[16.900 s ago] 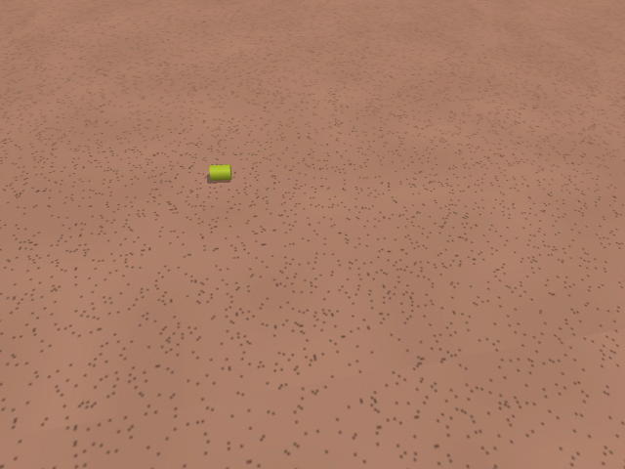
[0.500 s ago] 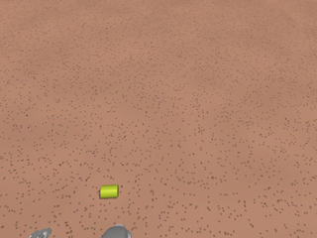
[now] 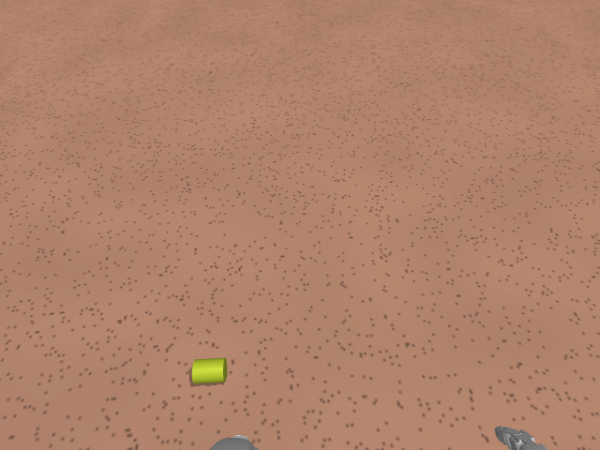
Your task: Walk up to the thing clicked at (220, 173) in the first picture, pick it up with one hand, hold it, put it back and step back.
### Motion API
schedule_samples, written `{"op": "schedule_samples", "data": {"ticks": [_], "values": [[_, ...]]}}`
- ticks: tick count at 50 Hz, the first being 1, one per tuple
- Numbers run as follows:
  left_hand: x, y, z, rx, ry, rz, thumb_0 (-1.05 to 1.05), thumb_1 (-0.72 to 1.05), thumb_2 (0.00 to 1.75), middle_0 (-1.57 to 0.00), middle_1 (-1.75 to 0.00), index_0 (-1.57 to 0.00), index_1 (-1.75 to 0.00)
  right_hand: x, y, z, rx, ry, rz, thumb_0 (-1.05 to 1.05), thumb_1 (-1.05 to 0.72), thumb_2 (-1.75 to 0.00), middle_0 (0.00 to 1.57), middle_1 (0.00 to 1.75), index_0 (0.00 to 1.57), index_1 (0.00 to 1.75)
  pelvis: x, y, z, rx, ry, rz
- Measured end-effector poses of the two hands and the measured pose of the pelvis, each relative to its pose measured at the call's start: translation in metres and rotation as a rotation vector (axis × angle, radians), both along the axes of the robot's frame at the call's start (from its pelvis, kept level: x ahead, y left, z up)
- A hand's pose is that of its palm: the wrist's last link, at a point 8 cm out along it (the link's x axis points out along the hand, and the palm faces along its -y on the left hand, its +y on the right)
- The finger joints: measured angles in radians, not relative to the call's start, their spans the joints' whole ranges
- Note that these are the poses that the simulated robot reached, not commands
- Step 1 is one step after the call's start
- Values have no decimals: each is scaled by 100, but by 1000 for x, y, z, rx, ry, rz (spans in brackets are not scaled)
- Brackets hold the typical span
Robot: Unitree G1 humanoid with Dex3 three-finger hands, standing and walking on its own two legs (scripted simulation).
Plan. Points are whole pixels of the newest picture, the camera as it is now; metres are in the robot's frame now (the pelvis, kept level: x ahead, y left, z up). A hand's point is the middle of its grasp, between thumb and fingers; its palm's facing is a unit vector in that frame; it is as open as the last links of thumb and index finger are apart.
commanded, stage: walk up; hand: left
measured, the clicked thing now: (210, 370) +0.45 +0.29 -0.72
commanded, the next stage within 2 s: stand in 1.88 s
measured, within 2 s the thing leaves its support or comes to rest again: neither
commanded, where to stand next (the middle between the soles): +0.08 +0.03 m, yaw +4 degrees
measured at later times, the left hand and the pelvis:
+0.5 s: hand out of the picture +0.05 +0.30 -0.14, palm faces +0.02 -0.92 -0.39, open 7.4 cm; pelvis -0.02 +0.03 +0.00, yaw +3 degrees
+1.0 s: hand out of the picture +0.07 +0.28 -0.12, palm faces +0.03 -0.93 -0.38, open 7.4 cm; pelvis +0.00 +0.02 +0.02, yaw +3 degrees
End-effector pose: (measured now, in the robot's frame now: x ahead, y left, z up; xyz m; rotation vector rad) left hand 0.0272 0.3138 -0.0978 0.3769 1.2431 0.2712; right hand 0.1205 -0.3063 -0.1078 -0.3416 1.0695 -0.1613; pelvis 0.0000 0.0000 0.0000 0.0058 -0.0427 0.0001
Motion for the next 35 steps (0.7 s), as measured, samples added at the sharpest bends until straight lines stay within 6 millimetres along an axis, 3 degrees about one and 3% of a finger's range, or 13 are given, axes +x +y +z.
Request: {"op": "schedule_samples", "data": {"ticks": [8, 15, 20, 24, 28, 35], "values": [[-3, 22, 6, 36, -30, 10, 0, 90, 90, -21, -30, -21, -30, -22, 13, -8, 11, 70, 18, 0, -90, -90, 20, 30, 20, 30, -14, 8, 1, 35, -7, 30], [4, 17, 5, 25, -103, -19, 0, 90, 90, -21, -30, -20, -30, -47, 13, -7, 25, 91, -6, 1, -90, -90, 20, 30, 21, 30, -24, 3, 0, 0, -22, 38], [2, 17, 5, -6, -106, -24, 0, 90, 90, -21, -30, -20, -30, -54, 13, -4, 7, 86, -30, 1, -90, -90, 20, 30, 20, 30, -24, 19, 2, -11, -27, 49], [12, 28, -1, -31, -104, -22, 0, 90, 90, -21, -30, -21, -30, -70, 23, 0, -7, 104, -50, 0, -90, -90, 20, 30, 20, 30, -24, 32, 3, 0, -26, 46], [21, 35, -2, -44, -107, -18, 0, 90, 90, -21, -30, -20, -30, -85, 33, 7, -7, 159, -51, 0, -90, -90, 20, 30, 20, 30, -23, 33, 9, -6, -7, 42], [16, 31, -1, -54, -53, -9, 0, 90, 90, -21, -30, -20, -30, -74, 42, 10, 12, 172, -45, 1, -90, -90, 20, 30, 20, 30, -16, 31, 17, -17, 3, 40]]}}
